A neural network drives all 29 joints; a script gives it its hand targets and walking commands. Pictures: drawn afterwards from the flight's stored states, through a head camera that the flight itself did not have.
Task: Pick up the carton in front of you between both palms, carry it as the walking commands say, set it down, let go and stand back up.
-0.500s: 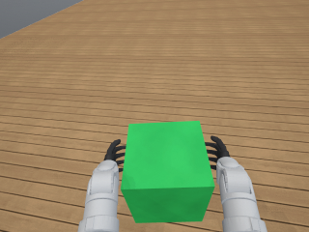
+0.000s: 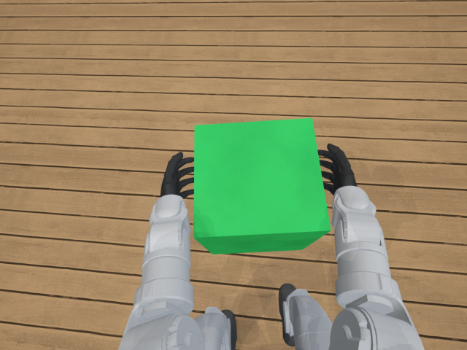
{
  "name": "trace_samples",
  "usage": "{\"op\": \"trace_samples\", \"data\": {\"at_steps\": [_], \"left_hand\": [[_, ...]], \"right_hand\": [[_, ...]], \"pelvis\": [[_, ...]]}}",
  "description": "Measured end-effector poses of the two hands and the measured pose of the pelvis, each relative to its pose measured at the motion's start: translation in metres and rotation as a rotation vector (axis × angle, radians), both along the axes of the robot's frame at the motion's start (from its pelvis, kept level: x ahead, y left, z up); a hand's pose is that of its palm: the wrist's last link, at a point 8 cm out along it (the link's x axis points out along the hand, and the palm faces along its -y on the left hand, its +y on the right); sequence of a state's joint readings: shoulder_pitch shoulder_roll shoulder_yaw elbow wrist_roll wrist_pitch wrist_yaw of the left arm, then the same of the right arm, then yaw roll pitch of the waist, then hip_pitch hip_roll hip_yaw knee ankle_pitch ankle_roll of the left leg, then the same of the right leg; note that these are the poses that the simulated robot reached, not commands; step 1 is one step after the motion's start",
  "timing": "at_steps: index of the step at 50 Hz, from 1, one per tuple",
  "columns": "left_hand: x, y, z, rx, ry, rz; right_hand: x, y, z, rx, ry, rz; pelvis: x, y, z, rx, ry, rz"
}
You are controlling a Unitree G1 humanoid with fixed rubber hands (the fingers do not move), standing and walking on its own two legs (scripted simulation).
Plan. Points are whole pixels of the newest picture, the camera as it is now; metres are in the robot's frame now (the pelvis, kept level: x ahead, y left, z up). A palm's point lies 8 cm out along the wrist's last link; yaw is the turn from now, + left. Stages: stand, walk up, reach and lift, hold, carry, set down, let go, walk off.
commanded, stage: set down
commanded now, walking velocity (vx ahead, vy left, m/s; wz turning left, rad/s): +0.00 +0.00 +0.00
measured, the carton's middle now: (255, 195) +0.39 -0.02 -0.13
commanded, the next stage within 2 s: none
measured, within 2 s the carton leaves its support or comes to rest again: neither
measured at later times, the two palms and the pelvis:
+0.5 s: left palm (192, 193) +0.43 +0.12 -0.20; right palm (320, 187) +0.42 -0.18 -0.20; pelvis -0.02 -0.01 -0.12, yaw +4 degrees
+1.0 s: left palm (206, 193) +0.48 +0.11 -0.36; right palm (310, 196) +0.45 -0.18 -0.36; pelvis -0.05 -0.01 -0.25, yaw +5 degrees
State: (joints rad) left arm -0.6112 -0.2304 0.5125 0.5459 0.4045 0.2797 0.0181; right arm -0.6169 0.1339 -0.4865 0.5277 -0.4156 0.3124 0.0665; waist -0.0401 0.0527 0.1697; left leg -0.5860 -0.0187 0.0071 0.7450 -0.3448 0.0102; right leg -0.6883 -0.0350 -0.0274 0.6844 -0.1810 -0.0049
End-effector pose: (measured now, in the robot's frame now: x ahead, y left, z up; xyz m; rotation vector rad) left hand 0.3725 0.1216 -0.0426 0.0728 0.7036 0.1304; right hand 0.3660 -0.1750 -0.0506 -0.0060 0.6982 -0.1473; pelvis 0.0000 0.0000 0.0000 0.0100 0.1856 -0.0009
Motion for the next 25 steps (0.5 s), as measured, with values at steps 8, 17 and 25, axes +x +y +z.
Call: {"op": "trace_samples", "data": {"at_steps": [8,17,25], "left_hand": [[0.011,0.001,-0.078,-0.041,-0.045,0.025],[0.039,0.007,-0.111,-0.078,-0.070,0.065],[0.058,-0.001,-0.157,-0.061,-0.026,0.025]], "right_hand": [[0.014,0.001,-0.076,0.008,-0.044,0.000],[0.047,0.006,-0.105,0.040,-0.068,-0.010],[0.056,-0.001,-0.152,0.030,-0.025,-0.037]], "pelvis": [[-0.008,0.004,-0.040,0.009,0.258,0.025],[-0.016,-0.002,-0.086,0.000,0.413,0.048],[-0.022,-0.009,-0.124,-0.001,0.520,0.055]]}}
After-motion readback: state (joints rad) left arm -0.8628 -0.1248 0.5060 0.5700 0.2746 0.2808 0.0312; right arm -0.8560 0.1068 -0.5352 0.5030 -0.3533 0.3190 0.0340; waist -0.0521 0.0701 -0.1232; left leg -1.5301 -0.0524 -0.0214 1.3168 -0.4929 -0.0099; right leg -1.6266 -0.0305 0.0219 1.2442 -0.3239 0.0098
